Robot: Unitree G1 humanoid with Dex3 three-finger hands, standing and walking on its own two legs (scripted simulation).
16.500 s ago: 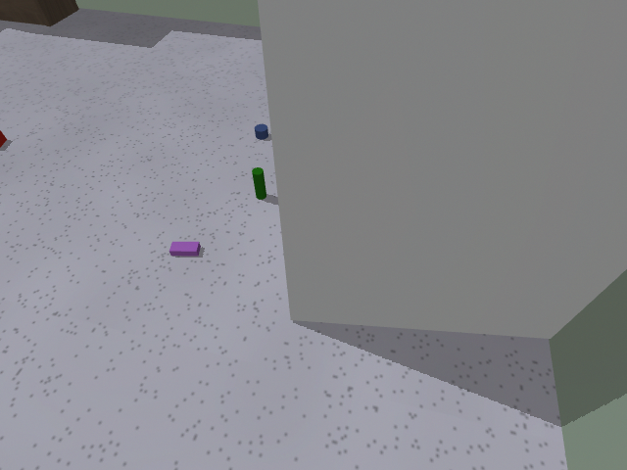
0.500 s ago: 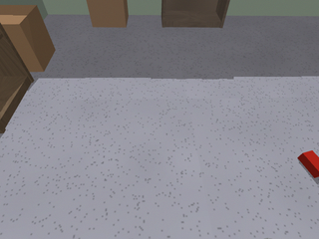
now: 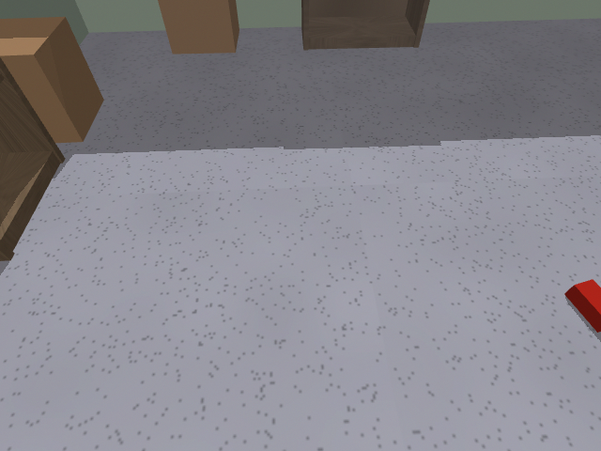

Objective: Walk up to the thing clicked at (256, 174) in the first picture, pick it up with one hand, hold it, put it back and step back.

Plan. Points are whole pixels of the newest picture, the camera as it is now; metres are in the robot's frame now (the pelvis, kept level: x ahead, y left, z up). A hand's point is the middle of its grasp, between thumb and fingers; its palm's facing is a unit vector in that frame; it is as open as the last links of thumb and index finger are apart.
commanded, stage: walk up
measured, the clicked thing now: out of the picture -0.87 -1.12 -0.71
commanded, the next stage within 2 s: stand in 0.06 s
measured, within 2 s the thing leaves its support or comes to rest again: neither
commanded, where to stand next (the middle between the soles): +0.07 +0.00 m, yaw -1 degrees
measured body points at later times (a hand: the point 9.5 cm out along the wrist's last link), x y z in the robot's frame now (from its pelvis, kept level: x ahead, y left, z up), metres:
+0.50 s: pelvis +0.01 +0.00 +0.00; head +0.02 +0.00 +0.45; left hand +0.10 +0.31 -0.13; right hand +0.08 -0.29 -0.14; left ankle +0.00 +0.14 -0.75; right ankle +0.05 -0.12 -0.75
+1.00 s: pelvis +0.02 +0.00 +0.00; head +0.03 +0.00 +0.45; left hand +0.10 +0.31 -0.13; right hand +0.11 -0.30 -0.13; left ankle +0.00 +0.14 -0.75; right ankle +0.05 -0.12 -0.75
